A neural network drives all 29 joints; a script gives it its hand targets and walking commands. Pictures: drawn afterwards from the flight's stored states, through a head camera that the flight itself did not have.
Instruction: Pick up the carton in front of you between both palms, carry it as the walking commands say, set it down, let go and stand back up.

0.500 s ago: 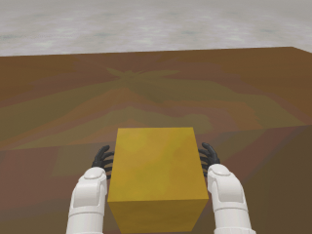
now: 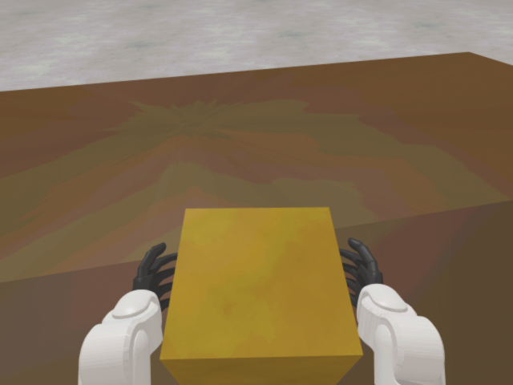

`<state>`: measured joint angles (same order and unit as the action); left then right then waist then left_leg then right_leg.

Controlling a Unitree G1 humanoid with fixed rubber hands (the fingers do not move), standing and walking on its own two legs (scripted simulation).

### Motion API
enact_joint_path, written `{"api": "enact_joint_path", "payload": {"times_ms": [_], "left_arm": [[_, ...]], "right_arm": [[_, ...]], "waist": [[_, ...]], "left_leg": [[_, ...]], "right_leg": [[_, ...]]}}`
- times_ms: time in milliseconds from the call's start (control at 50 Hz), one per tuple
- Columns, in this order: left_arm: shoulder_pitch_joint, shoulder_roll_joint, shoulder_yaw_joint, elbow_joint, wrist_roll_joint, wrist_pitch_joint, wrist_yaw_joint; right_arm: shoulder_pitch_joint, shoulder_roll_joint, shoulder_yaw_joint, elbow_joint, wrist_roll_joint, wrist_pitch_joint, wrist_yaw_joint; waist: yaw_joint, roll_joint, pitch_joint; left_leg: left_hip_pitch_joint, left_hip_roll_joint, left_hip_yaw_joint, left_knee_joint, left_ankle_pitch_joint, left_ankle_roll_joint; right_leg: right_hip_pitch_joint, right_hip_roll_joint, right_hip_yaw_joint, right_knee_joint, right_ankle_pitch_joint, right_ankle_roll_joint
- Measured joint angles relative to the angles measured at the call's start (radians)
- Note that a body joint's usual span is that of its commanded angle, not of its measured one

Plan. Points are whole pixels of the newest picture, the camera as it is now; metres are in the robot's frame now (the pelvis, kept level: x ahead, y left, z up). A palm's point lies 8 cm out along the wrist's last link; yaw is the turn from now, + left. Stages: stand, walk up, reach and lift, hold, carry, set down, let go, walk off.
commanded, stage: carry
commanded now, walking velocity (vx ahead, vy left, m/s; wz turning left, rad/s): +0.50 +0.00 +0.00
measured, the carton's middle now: (258, 309) +0.25 -0.01 +0.02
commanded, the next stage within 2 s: none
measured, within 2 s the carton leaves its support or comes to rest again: neither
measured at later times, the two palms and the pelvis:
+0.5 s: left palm (178, 159) +0.56 +0.14 +0.09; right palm (319, 152) +0.56 -0.16 +0.08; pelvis +0.32 -0.02 -0.01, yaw +1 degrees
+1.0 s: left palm (194, 81) +0.91 +0.13 +0.10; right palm (297, 76) +0.92 -0.17 +0.10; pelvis +0.67 -0.02 -0.01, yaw +0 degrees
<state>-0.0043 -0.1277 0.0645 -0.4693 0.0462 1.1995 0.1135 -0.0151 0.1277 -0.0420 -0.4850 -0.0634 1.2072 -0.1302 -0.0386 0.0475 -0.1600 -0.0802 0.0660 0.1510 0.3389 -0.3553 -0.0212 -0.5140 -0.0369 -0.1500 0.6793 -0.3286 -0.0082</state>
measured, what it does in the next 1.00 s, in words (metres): walks ahead: right foot, then left foot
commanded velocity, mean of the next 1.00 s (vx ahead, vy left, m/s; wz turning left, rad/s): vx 0.50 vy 0.00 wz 0.00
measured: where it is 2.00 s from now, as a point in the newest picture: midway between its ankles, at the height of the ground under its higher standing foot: (252, 197)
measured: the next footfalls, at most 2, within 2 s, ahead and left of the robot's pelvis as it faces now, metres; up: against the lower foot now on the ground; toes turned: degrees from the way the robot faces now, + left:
right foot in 0.06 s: +0.17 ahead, -0.10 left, +0.00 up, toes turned -10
left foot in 0.54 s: +0.54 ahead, +0.08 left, +0.00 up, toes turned +12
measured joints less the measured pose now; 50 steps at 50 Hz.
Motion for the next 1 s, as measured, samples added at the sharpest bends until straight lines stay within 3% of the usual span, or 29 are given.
{"api": "enact_joint_path", "payload": {"times_ms": [60, 100, 160, 200, 320, 400, 500, 540, 580, 600, 640, 680, 780, 880, 1000], "left_arm": [[-0.011, 0.000, -0.007, -0.039, 0.001, 0.007, 0.001], [-0.031, 0.000, -0.016, -0.019, 0.005, 0.008, 0.004], [-0.047, 0.000, -0.013, 0.011, 0.005, 0.032, 0.010], [-0.038, 0.000, -0.004, 0.005, 0.007, 0.042, 0.011], [-0.022, 0.000, 0.005, -0.022, 0.003, 0.026, 0.011], [-0.026, 0.000, -0.003, -0.030, -0.003, 0.015, 0.011], [-0.013, 0.000, -0.016, -0.028, -0.001, 0.019, 0.009], [-0.002, 0.000, -0.017, -0.031, 0.005, 0.020, 0.008], [-0.003, 0.001, 0.000, -0.003, 0.006, 0.018, 0.007], [-0.002, 0.001, 0.007, 0.010, 0.009, 0.017, 0.007], [0.004, 0.000, 0.010, 0.024, 0.013, 0.013, 0.006], [0.011, 0.000, 0.001, 0.025, 0.016, 0.002, 0.005], [0.039, -0.003, -0.026, 0.013, 0.024, -0.043, -0.001], [0.065, -0.006, -0.036, -0.040, 0.030, -0.049, -0.002], [-0.007, 0.001, -0.017, -0.096, 0.020, -0.003, 0.007]], "right_arm": [[-0.015, -0.001, -0.007, -0.042, 0.009, 0.014, -0.002], [-0.030, -0.002, -0.029, -0.039, 0.015, 0.023, -0.003], [-0.044, -0.001, -0.045, -0.008, 0.018, 0.043, -0.003], [-0.048, -0.001, -0.037, 0.009, 0.019, 0.047, -0.003], [-0.037, 0.000, -0.013, 0.004, 0.008, 0.015, 0.006], [-0.018, 0.000, -0.012, -0.025, 0.002, 0.000, 0.009], [0.010, 0.000, -0.012, -0.041, -0.001, 0.006, 0.009], [0.006, 0.000, -0.011, -0.031, 0.002, 0.009, 0.009], [-0.005, 0.000, -0.003, 0.020, 0.000, -0.003, 0.009], [-0.014, 0.000, -0.003, 0.046, 0.000, -0.005, 0.009], [-0.016, 0.000, -0.002, 0.070, 0.002, -0.012, 0.009], [0.002, 0.001, -0.004, 0.064, 0.004, -0.025, 0.010], [0.044, 0.003, -0.008, 0.027, 0.007, -0.062, 0.014], [0.059, 0.004, 0.001, -0.011, 0.015, -0.070, 0.017], [-0.014, -0.001, -0.003, -0.056, 0.013, -0.032, 0.017]], "waist": [[0.002, -0.002, 0.021], [0.016, 0.007, 0.019], [0.038, -0.023, 0.025], [0.054, -0.039, 0.029], [0.083, -0.061, 0.028], [0.072, -0.051, 0.030], [0.056, -0.051, 0.031], [0.050, -0.058, 0.040], [0.029, -0.098, 0.052], [0.022, -0.094, 0.061], [0.013, -0.075, 0.084], [0.010, -0.061, 0.099], [0.006, -0.041, 0.090], [0.022, -0.046, 0.064], [0.031, -0.051, 0.064]], "left_leg": [[0.043, 0.030, -0.012, 0.103, -0.110, -0.030], [-0.030, 0.063, -0.043, 0.338, -0.162, -0.023], [-0.243, 0.027, -0.091, 0.737, -0.115, 0.016], [-0.358, 0.025, -0.077, 0.822, -0.035, 0.030], [-0.535, 0.035, -0.039, 0.598, 0.161, 0.021], [-0.561, 0.031, -0.009, 0.377, 0.248, 0.019], [-0.507, -0.002, 0.070, 0.190, 0.332, 0.046], [-0.436, -0.029, 0.104, 0.133, 0.330, 0.069], [-0.422, -0.051, 0.126, 0.211, 0.266, 0.121], [-0.414, -0.046, 0.128, 0.237, 0.220, 0.131], [-0.364, -0.035, 0.127, 0.211, 0.183, 0.125], [-0.300, -0.035, 0.125, 0.144, 0.181, 0.115], [-0.144, -0.033, 0.099, -0.006, 0.165, 0.095], [0.013, -0.031, 0.082, -0.097, 0.109, 0.060], [0.170, -0.028, 0.067, -0.077, -0.040, 0.002]], "right_leg": [[0.037, 0.010, -0.058, -0.151, 0.132, -0.014], [0.041, 0.019, -0.088, -0.078, 0.147, -0.064], [0.100, 0.015, -0.103, -0.093, 0.064, -0.093], [0.164, 0.020, -0.102, -0.170, 0.072, -0.082], [0.364, 0.026, -0.071, -0.382, 0.077, -0.065], [0.489, 0.023, -0.058, -0.451, 0.033, -0.041], [0.635, 0.014, -0.042, -0.462, -0.081, 0.001], [0.657, -0.004, -0.027, -0.360, -0.163, 0.018], [0.563, -0.060, 0.000, -0.056, -0.176, 0.013], [0.476, -0.057, 0.038, 0.138, -0.149, 0.007], [0.301, -0.032, 0.092, 0.431, -0.105, -0.008], [0.160, -0.033, 0.101, 0.528, -0.035, -0.017], [-0.049, -0.068, 0.075, 0.356, 0.094, -0.004], [-0.116, -0.084, 0.035, 0.096, 0.229, 0.017], [-0.076, -0.053, -0.034, -0.106, 0.292, -0.015]]}}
